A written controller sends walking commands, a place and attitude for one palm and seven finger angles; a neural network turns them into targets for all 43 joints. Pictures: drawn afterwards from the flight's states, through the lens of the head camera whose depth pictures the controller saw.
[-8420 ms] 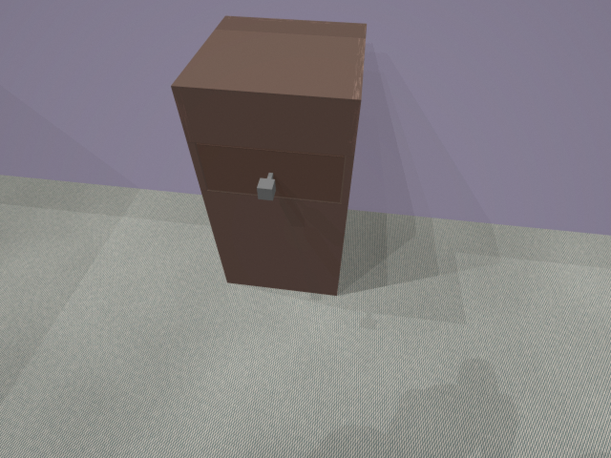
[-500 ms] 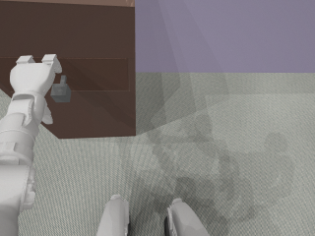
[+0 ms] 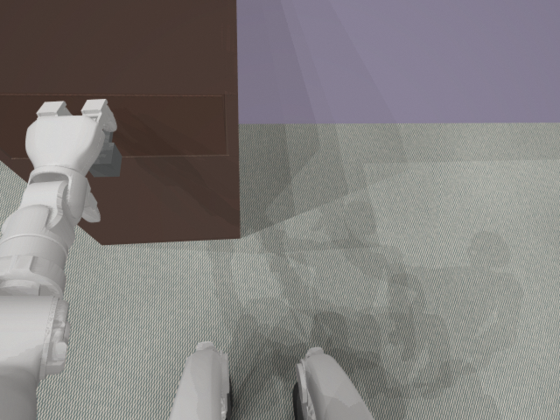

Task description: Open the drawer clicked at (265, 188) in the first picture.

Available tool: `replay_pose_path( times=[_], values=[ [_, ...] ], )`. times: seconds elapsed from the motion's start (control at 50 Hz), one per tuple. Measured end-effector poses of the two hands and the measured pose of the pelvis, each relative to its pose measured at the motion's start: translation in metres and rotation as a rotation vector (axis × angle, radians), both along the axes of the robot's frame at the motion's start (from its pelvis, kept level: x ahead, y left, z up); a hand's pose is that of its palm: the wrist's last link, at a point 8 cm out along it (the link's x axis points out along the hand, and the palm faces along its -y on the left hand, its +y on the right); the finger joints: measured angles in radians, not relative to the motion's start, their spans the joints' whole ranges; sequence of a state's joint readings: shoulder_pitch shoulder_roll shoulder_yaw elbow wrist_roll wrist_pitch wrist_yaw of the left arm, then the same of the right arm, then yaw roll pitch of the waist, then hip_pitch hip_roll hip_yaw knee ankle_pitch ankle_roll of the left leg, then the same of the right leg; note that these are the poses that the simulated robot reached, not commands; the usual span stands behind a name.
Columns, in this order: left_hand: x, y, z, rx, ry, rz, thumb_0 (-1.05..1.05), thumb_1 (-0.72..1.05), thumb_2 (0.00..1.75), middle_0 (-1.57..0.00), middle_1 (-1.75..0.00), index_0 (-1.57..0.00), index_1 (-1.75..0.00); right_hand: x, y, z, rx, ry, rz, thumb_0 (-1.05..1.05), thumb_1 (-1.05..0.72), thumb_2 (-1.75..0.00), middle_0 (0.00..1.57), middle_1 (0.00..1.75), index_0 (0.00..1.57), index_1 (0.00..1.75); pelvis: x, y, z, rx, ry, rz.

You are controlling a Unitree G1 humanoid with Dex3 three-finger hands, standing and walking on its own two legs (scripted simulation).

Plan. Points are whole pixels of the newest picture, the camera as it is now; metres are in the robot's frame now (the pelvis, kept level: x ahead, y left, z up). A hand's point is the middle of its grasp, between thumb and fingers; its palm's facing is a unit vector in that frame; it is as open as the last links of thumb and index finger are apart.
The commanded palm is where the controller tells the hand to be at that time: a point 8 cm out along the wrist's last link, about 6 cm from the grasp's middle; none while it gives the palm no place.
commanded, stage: lower the fingers behind the handle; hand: left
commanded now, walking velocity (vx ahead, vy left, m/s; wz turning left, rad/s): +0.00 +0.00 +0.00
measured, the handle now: (105, 149) +0.54 +0.27 -0.06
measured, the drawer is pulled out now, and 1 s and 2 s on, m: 0.00 0.00 0.00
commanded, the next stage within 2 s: lift the fingers back up to retry in 1.22 s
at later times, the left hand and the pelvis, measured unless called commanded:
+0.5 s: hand (90, 171) +0.49 +0.28 -0.05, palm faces -0.05 -0.02 -1.00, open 13.7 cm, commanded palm +0.49 +0.25 +0.00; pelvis -0.01 -0.01 -0.03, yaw -1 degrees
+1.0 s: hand (92, 171) +0.49 +0.28 -0.05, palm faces -0.02 +0.00 -1.00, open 13.8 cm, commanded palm +0.49 +0.24 -0.02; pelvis -0.03 -0.01 -0.06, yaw -1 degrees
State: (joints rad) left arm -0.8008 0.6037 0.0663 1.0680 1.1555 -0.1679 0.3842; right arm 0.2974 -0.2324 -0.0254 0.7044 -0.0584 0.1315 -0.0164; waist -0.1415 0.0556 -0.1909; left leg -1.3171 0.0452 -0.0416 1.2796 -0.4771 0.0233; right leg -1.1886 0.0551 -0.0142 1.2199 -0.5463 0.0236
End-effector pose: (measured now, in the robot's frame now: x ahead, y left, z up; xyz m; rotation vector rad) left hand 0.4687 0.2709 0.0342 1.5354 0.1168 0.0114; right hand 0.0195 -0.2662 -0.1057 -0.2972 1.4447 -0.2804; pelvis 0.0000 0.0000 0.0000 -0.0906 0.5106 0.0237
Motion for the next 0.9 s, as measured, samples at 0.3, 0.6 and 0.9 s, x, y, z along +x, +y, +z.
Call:
replay_pose_path(
  times=[0.3, 0.6, 0.9],
  values=[
    [-0.001, 0.005, -0.019, 0.017, 0.005, 0.030, 0.00, -0.49, 0.30, -0.32, -1.20, -0.32, -1.20, -0.001, -0.004, -0.017, -0.006, -0.003, 0.013, 0.00, -0.90, -0.90, 0.21, 0.30, 0.21, 0.30, -0.008, -0.004, -0.017, -0.005, 0.025, 0.000],
    [0.003, 0.004, -0.031, 0.017, -0.042, 0.020, 0.00, -0.49, 0.30, -0.32, -1.20, -0.33, -1.26, 0.000, -0.005, -0.036, -0.003, -0.006, 0.031, 0.00, -0.90, -0.90, 0.20, 0.30, 0.21, 0.30, -0.013, -0.005, -0.036, -0.009, 0.049, -0.005],
    [0.005, 0.002, -0.032, 0.030, -0.036, 0.027, 0.00, -0.49, 0.30, -0.32, -1.20, -0.30, -1.31, -0.004, -0.002, -0.052, 0.009, -0.033, 0.035, 0.00, -0.90, -0.90, 0.21, 0.30, 0.21, 0.30, -0.023, -0.007, -0.050, -0.007, 0.054, -0.010]
  ],
)
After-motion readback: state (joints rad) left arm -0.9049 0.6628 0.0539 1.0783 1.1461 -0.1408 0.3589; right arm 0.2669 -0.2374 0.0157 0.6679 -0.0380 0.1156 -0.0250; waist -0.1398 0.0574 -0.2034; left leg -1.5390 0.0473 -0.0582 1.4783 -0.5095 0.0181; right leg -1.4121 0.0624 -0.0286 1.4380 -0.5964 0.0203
